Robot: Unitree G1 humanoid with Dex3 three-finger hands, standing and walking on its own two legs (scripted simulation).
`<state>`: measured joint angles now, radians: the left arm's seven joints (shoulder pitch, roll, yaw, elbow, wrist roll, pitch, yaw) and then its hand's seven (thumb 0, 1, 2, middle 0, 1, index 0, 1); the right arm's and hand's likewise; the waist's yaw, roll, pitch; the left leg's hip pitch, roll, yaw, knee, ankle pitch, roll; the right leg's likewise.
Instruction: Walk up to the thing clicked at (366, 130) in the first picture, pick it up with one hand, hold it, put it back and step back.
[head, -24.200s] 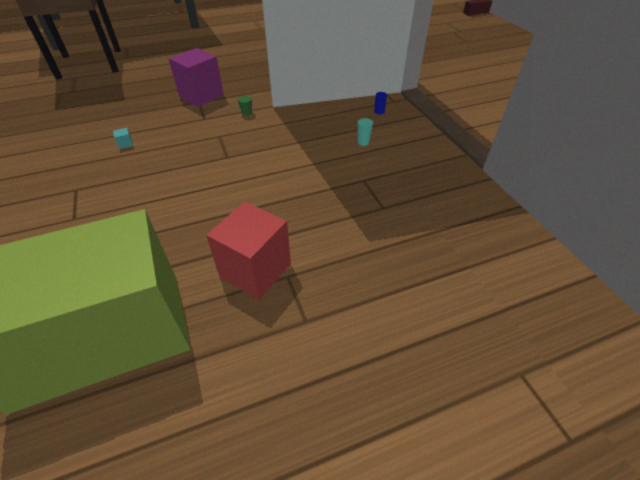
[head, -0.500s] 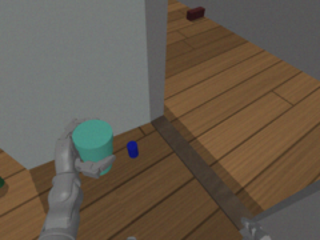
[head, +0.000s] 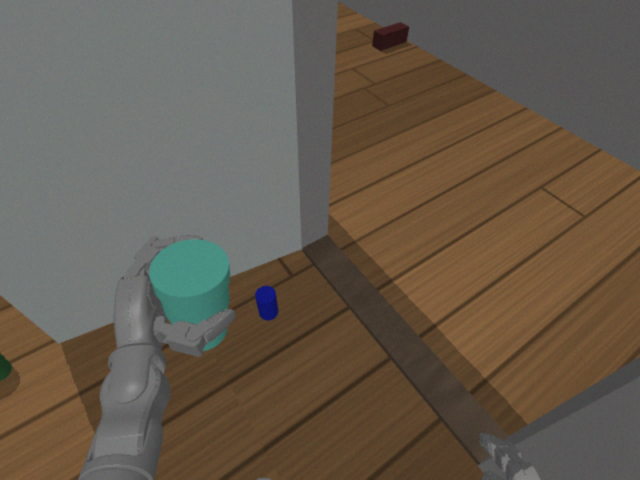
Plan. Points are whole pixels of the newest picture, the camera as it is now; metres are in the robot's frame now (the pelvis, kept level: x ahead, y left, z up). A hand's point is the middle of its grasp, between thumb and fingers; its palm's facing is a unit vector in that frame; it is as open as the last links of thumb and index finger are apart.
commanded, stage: hold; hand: left
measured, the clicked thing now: (197, 301) +0.33 +0.17 +0.05
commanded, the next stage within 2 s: crouch in 1.86 s
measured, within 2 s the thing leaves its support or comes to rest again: neither
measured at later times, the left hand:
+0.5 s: hand (194, 299) +0.33 +0.17 +0.06, palm faces +0.17 -0.99 -0.01, open 11.3 cm
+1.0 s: hand (192, 296) +0.33 +0.17 +0.06, palm faces +0.17 -0.99 -0.01, open 11.3 cm
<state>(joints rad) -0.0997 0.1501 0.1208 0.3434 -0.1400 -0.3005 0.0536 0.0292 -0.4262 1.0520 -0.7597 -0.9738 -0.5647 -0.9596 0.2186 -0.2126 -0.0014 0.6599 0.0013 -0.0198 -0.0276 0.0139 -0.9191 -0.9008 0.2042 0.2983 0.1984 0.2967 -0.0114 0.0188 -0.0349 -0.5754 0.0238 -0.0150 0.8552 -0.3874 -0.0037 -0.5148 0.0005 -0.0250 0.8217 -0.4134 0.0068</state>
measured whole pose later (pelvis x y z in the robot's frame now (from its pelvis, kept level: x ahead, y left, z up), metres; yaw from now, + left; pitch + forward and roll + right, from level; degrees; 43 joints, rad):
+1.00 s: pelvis +0.01 +0.00 +0.00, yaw +0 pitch +7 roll -1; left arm -0.08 0.16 0.13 0.33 -0.15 -0.32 0.03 0.03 -0.42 1.05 -0.76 -0.98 -0.56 -0.96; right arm 0.21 -0.21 -0.01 0.66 0.00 -0.02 -0.02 0.01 -0.92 -0.90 0.20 0.30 0.20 0.30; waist -0.01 0.02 -0.04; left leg -0.59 0.03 -0.02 0.87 -0.40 -0.01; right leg -0.52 0.00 -0.03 0.83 -0.42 0.01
